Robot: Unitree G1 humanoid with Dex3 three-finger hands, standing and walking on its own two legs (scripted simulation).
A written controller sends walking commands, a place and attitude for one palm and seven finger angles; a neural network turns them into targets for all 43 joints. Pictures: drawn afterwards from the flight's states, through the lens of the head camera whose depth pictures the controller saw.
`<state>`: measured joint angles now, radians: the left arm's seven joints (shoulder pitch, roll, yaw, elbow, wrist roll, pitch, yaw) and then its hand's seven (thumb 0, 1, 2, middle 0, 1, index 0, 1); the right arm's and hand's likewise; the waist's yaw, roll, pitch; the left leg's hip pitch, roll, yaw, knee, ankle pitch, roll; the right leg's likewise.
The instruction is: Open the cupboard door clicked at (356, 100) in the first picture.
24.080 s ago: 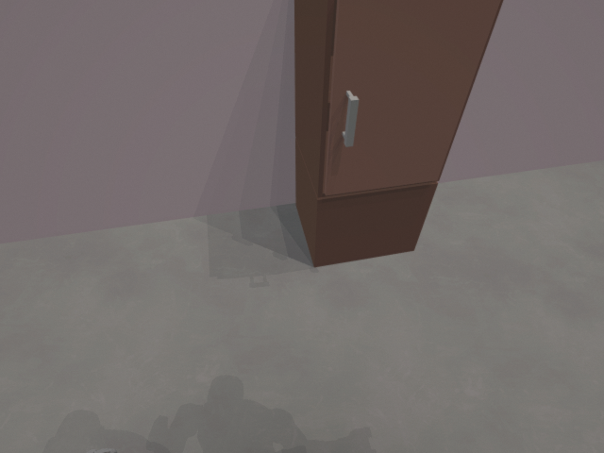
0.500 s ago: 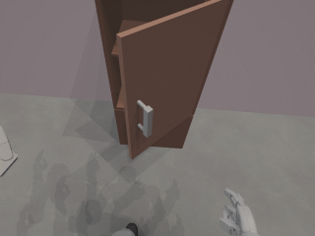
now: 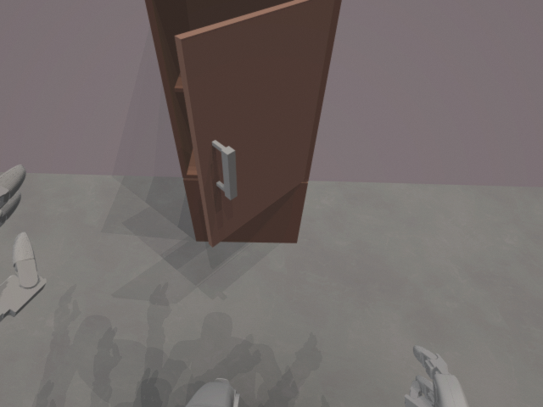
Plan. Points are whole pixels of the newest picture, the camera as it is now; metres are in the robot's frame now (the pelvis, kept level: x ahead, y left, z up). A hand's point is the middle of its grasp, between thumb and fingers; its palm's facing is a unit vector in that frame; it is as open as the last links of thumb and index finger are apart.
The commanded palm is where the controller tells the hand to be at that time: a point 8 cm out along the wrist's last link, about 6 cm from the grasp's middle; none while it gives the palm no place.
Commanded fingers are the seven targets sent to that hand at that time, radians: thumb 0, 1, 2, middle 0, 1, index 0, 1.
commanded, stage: stop stepping back and stand still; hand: left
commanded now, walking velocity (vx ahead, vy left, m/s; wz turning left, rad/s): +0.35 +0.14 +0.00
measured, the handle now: (224, 170) +0.60 +0.16 -0.04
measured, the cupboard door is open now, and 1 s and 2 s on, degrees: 45 45 45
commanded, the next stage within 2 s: let the arm hang, fingers relaxed in 0.66 s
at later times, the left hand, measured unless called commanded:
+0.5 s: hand out of the picture +0.12 +0.27 +0.17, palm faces +0.50 -0.75 -0.44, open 7.4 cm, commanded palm +0.07 +0.30 +0.18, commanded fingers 0.00 0.90 0.90 -0.20 -0.30 -0.20 -0.30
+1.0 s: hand out of the picture +0.05 +0.20 -0.13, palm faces +0.04 -0.97 -0.25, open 7.4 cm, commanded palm none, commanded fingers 0.00 0.90 0.90 -0.20 -0.30 -0.20 -0.30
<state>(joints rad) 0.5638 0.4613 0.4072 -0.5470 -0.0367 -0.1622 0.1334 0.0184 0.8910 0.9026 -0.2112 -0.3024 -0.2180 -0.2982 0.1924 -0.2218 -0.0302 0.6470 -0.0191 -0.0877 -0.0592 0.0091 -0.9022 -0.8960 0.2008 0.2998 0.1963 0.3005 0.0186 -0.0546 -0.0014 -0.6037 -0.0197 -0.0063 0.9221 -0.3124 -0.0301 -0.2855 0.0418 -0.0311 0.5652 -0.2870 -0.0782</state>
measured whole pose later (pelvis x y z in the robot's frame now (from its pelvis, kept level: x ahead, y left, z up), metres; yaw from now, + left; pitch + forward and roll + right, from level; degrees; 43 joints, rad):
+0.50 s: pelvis -0.06 +0.00 +0.00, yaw +2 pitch -2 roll +1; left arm 0.51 0.38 0.39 -0.40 -0.01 -0.20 0.16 0.02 0.89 0.90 -0.21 -0.30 -0.21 -0.30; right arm 0.29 -0.20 0.02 0.67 -0.01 -0.12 -0.08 0.01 -0.90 -0.90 0.20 0.30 0.20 0.30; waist 0.00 0.00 -0.06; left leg -0.18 0.00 0.02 0.59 -0.39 0.02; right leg -0.34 0.04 -0.06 0.57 -0.20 -0.07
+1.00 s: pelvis -0.07 +0.01 +0.00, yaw +4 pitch -2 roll +2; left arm 0.21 0.21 0.01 0.72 0.03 0.06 0.00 0.01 0.91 0.90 -0.19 -0.30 -0.20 -0.29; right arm 0.19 -0.24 0.00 0.87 -0.03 0.00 0.00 0.01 -0.90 -0.90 0.20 0.30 0.20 0.30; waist -0.03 -0.01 0.03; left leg -0.20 -0.04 0.03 0.55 -0.32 0.02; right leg -0.35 0.00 -0.06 0.58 -0.21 -0.06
